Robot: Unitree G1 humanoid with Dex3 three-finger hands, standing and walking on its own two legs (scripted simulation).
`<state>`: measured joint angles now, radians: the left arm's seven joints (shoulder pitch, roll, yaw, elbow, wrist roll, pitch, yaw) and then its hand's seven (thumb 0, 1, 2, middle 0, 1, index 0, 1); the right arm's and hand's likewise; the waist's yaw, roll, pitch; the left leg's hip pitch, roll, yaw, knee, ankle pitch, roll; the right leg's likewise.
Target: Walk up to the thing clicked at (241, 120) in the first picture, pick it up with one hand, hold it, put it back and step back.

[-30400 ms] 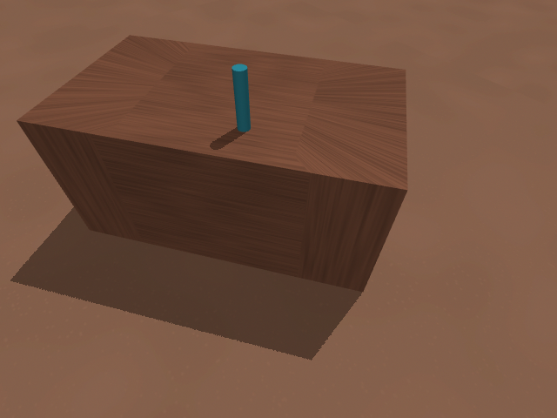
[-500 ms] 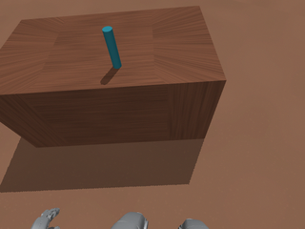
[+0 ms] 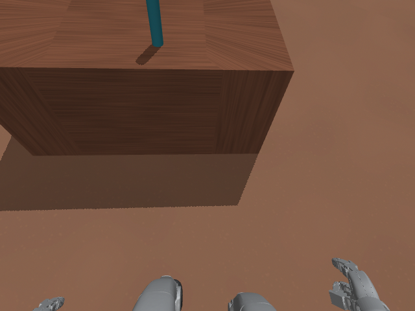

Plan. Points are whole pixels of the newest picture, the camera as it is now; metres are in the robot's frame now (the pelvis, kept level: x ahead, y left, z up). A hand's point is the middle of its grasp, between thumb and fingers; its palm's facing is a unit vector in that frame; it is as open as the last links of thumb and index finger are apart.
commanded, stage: step back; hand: left
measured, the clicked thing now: (154, 18) +1.00 +0.25 -0.06
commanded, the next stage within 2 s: stand in 1.32 s
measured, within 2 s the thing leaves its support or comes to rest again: neither
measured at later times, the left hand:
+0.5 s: hand out of the picture -0.05 +0.26 -0.14, palm faces +0.11 -0.92 -0.37, open 7.4 cm
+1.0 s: hand out of the picture -0.05 +0.25 -0.15, palm faces +0.09 -0.92 -0.38, open 7.4 cm
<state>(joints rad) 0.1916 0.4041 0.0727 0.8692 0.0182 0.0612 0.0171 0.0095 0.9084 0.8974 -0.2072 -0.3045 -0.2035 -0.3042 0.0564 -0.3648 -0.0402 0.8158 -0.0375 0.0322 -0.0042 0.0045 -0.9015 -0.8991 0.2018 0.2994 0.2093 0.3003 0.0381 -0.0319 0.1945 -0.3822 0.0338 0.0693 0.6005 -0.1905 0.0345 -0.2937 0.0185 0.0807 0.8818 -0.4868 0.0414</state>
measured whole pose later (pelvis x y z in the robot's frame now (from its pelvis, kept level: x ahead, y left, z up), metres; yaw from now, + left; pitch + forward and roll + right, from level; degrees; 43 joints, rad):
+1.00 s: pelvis -0.09 -0.02 +0.00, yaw +5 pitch -2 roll +1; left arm 0.19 0.38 0.04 0.98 0.01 -0.01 0.00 0.01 0.90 0.90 -0.21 -0.31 -0.21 -0.30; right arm 0.16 -0.37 -0.06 1.00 -0.03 -0.02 0.00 0.01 -0.91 -0.90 0.20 0.30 0.21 0.30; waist 0.03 -0.01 0.10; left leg -0.27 0.01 0.03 0.60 -0.28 0.00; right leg -0.26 -0.07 0.01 0.66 -0.35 0.03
